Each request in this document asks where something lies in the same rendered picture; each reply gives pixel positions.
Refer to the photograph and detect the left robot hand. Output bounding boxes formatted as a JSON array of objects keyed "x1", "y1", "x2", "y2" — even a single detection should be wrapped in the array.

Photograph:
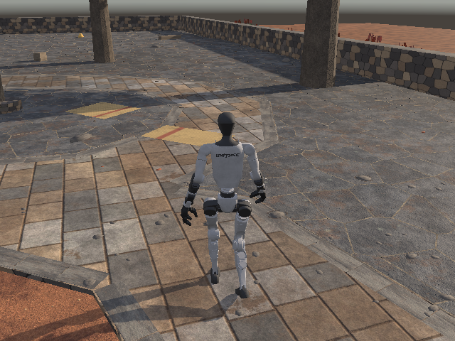
[{"x1": 181, "y1": 205, "x2": 198, "y2": 226}]

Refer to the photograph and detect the robot head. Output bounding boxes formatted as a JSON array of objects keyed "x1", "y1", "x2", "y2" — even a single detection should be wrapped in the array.
[{"x1": 215, "y1": 112, "x2": 239, "y2": 146}]

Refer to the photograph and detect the robot right upper arm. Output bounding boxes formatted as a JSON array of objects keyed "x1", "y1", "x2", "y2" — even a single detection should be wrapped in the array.
[{"x1": 242, "y1": 143, "x2": 261, "y2": 180}]

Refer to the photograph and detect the robot left upper arm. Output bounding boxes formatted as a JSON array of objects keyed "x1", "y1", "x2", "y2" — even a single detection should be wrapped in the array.
[{"x1": 193, "y1": 144, "x2": 213, "y2": 184}]

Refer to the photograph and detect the left robot forearm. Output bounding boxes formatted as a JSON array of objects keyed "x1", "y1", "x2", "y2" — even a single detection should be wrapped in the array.
[{"x1": 183, "y1": 173, "x2": 200, "y2": 208}]

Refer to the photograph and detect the right robot forearm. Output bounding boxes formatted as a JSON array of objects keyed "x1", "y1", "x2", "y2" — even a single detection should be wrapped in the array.
[{"x1": 254, "y1": 170, "x2": 265, "y2": 193}]

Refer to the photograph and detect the right robot hand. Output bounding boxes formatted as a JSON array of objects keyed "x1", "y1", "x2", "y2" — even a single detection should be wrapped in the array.
[{"x1": 250, "y1": 190, "x2": 266, "y2": 204}]

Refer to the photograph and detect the left robot thigh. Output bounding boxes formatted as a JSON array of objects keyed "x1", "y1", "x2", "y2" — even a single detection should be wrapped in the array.
[{"x1": 203, "y1": 197, "x2": 220, "y2": 242}]

